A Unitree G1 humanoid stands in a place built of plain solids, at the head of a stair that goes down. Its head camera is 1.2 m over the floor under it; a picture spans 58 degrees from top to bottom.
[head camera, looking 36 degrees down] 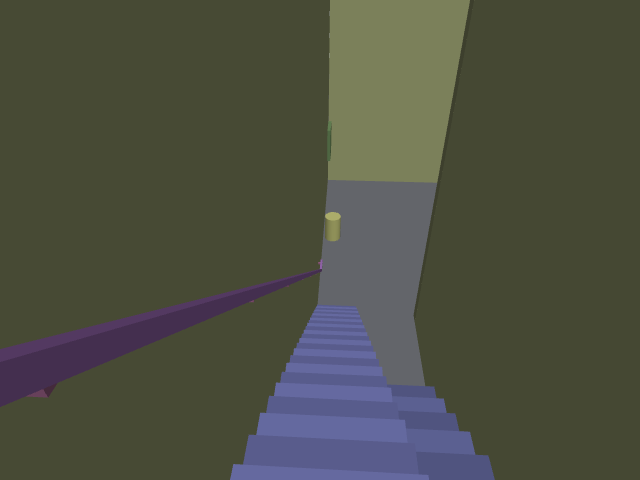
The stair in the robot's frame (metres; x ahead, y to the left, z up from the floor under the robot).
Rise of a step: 0.19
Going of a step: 0.23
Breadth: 0.79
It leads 3 degrees to the right of straight ahead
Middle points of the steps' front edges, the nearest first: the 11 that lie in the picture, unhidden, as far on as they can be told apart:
1.10 -0.05 -0.76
1.34 -0.07 -0.96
1.57 -0.08 -1.15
1.81 -0.09 -1.34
2.04 -0.10 -1.53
2.28 -0.12 -1.72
2.51 -0.13 -1.91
2.75 -0.14 -2.10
2.98 -0.15 -2.30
3.22 -0.17 -2.49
3.45 -0.18 -2.68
